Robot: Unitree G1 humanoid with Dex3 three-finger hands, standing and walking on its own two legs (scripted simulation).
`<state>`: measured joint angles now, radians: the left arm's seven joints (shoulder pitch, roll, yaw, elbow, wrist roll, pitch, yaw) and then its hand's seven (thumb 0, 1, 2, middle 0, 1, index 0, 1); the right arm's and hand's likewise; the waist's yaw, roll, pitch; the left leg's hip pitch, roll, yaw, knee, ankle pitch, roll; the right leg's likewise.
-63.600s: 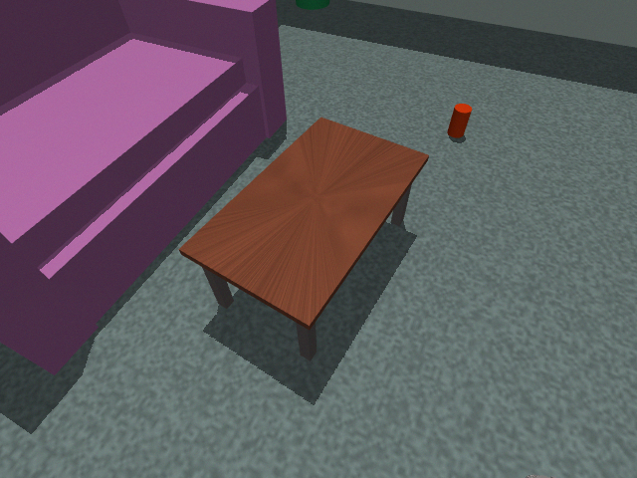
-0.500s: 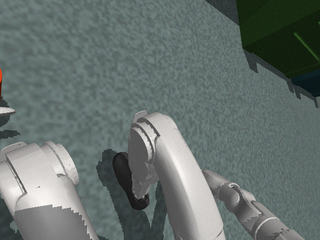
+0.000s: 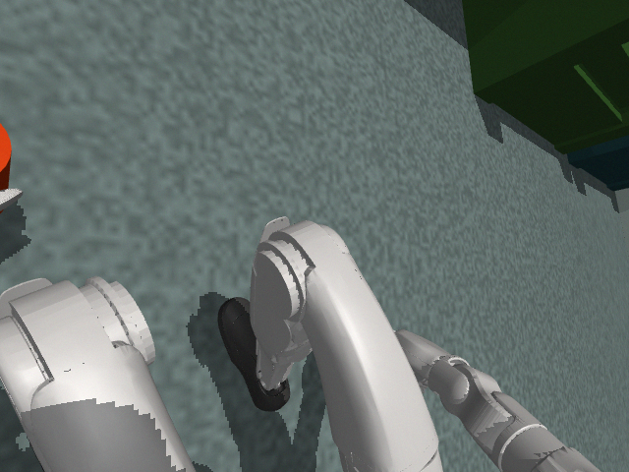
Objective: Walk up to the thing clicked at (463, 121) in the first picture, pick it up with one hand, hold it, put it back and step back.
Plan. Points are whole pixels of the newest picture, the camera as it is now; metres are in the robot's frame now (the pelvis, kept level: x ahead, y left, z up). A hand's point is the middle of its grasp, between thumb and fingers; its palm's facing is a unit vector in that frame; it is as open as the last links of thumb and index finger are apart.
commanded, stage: settle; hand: left
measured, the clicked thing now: out of the picture +0.46 +0.23 -0.22
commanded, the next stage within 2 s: lift in 1.58 s
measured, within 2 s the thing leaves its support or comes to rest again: leaves its support in 0.18 s
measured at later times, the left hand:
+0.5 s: hand out of the picture +0.45 +0.26 -0.12, palm faces +0.15 -0.99 -0.05, open 11.5 cm
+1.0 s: hand out of the picture +0.44 +0.26 -0.01, palm faces +0.14 -0.99 -0.07, open 11.6 cm
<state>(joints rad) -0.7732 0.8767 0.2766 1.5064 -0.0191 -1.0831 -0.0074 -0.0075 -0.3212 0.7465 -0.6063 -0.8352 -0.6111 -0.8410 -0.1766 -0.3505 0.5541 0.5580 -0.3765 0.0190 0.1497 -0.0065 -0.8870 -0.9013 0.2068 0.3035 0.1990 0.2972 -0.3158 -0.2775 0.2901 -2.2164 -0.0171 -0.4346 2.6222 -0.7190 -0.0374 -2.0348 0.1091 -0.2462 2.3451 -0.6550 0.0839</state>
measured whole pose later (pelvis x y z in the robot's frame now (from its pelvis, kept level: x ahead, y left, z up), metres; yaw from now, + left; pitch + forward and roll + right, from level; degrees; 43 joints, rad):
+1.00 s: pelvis +0.01 -0.02 +0.04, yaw +8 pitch +29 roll -10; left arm -0.64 0.50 0.22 0.84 -0.11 -0.58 -0.16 -0.01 -0.55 1.03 -0.62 -0.96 -0.63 -0.97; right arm 0.05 -0.29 0.16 0.62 -0.10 0.09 0.10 0.00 -0.90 -0.90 0.21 0.30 0.20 0.30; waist -0.16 -0.03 -0.03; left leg -2.25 0.00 -0.20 2.41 -0.68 -0.03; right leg -2.14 0.03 -0.08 2.31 -0.69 0.05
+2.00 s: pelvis +0.02 -0.03 +0.09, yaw +13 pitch +32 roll -5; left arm -0.64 0.40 0.31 0.82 -0.13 -0.50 -0.29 -0.01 -0.60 1.08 -0.64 -0.97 -0.65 -0.98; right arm 0.12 -0.27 0.04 0.64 -0.05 0.04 0.04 0.00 -0.92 -0.91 0.20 0.30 0.20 0.30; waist -0.13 0.01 -0.13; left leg -2.12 0.01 -0.12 2.22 -0.68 -0.04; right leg -2.06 0.01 -0.02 2.19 -0.70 0.03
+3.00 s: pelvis +0.06 -0.01 +0.33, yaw +16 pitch +21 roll -3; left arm -0.17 0.31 0.16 0.33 -0.23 -0.25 -0.29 -0.01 -0.51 0.98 -0.65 -0.90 -0.66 -0.91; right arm 0.18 -0.24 0.00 0.60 0.05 -0.09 -0.05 0.00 -0.91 -0.90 0.20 0.30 0.20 0.30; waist -0.05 0.03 -0.15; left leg -1.21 0.03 -0.07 1.41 -0.57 -0.02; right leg -1.15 -0.01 -0.03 1.36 -0.58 0.03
